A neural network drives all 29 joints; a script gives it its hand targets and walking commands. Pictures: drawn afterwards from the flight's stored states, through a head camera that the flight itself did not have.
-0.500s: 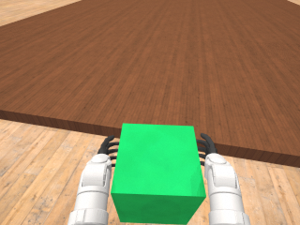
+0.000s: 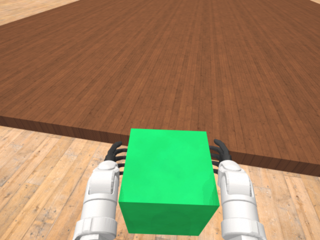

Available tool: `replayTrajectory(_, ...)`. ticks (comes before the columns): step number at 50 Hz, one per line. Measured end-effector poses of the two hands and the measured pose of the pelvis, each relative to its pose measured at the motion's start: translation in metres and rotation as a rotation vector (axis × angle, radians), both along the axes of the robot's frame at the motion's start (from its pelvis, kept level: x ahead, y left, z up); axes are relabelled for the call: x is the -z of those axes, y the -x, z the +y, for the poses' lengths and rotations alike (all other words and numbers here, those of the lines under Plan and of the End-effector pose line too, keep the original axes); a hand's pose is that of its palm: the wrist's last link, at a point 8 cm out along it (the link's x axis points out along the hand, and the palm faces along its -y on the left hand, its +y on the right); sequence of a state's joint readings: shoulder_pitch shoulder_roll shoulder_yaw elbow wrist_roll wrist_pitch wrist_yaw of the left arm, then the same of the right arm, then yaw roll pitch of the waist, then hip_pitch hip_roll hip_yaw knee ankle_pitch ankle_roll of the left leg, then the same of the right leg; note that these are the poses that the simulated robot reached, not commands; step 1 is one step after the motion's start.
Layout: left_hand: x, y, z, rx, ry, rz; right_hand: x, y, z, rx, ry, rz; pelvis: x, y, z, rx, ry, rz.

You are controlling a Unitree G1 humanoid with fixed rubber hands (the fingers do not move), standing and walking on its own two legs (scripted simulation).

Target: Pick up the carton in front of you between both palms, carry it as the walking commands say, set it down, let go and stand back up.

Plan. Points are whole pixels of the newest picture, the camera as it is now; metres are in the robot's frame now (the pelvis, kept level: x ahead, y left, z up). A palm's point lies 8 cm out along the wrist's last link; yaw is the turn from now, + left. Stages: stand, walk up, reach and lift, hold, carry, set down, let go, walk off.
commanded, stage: hold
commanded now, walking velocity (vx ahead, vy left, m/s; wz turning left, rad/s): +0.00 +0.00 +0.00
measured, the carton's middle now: (166, 184) +0.29 +0.00 -0.03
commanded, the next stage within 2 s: carry in 0.66 s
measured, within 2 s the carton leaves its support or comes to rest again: neither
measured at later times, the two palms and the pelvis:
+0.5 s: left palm (110, 168) +0.29 +0.15 +0.05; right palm (224, 166) +0.30 -0.15 +0.06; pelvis +0.00 +0.00 +0.00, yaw +0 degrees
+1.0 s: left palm (119, 142) +0.34 +0.13 +0.09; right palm (230, 142) +0.35 -0.17 +0.10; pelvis +0.07 -0.02 +0.00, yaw +1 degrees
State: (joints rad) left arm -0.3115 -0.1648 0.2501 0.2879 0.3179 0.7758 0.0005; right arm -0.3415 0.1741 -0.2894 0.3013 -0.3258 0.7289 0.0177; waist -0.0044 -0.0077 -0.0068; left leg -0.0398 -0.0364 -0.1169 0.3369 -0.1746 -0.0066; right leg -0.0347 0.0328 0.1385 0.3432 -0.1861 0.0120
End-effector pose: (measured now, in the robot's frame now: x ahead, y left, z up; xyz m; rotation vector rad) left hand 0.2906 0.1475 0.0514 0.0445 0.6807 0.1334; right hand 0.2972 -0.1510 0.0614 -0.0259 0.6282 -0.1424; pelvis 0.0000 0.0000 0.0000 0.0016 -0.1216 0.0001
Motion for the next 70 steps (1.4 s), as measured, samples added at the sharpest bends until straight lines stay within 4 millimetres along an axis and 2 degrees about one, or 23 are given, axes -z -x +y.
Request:
replayTrajectory(15, 0.001, 0.0, -0.001, 0.003, -0.005, 0.006, 0.001, -0.001, -0.001, -0.008, 0.004, 0.005, -0.001, -0.005, -0.001, 0.0, 0.0, 0.002)
replayTrajectory(32, 0.001, 0.002, -0.001, 0.0, -0.004, 0.005, 0.001, 0.001, -0.001, -0.007, 0.004, 0.004, 0.0, -0.002, -0.002, -0.002, 0.0, -0.001)
replayTrajectory(37, 0.0, -0.002, -0.001, 0.0, -0.009, -0.015, 0.0, -0.004, -0.001, -0.005, 0.0, -0.016, 0.002, -0.004, -0.002, 0.014, -0.005, 0.077)
replayTrajectory(41, -0.007, -0.012, -0.01, -0.007, -0.002, -0.065, -0.005, -0.012, -0.01, 0.001, -0.014, -0.066, 0.007, -0.013, -0.009, 0.032, -0.006, 0.128)
replayTrajectory(47, -0.03, -0.037, -0.024, -0.019, 0.013, -0.105, -0.023, -0.034, -0.025, 0.017, -0.048, -0.105, 0.004, -0.045, -0.022, -0.011, -0.01, 0.184)
replayTrajectory(53, -0.05, -0.066, -0.01, -0.066, 0.036, -0.118, -0.043, -0.073, -0.01, -0.002, -0.062, -0.114, -0.003, -0.091, -0.016, -0.016, -0.038, 0.231)
replayTrajectory(56, -0.045, -0.084, 0.003, -0.085, 0.056, -0.117, -0.041, -0.093, 0.003, -0.007, -0.062, -0.112, 0.005, -0.122, -0.006, -0.009, -0.033, 0.229)
replayTrajectory(58, -0.036, -0.097, 0.01, -0.093, 0.074, -0.113, -0.033, -0.105, 0.009, -0.002, -0.062, -0.105, 0.015, -0.143, 0.0, 0.011, -0.033, 0.225)
replayTrajectory(60, -0.029, -0.109, 0.01, -0.09, 0.09, -0.065, -0.023, -0.112, 0.008, 0.023, -0.068, -0.055, 0.015, -0.162, 0.004, 0.029, -0.033, 0.226)
replayTrajectory(65, -0.027, -0.157, -0.004, -0.033, 0.106, 0.009, -0.018, -0.134, -0.006, 0.127, -0.102, 0.018, 0.003, -0.211, 0.005, 0.037, -0.007, 0.228)
replayTrajectory(70, -0.027, -0.216, -0.014, -0.05, 0.084, -0.003, -0.022, -0.186, -0.021, 0.166, -0.104, 0.008, 0.0, -0.269, -0.005, 0.036, 0.009, 0.221)
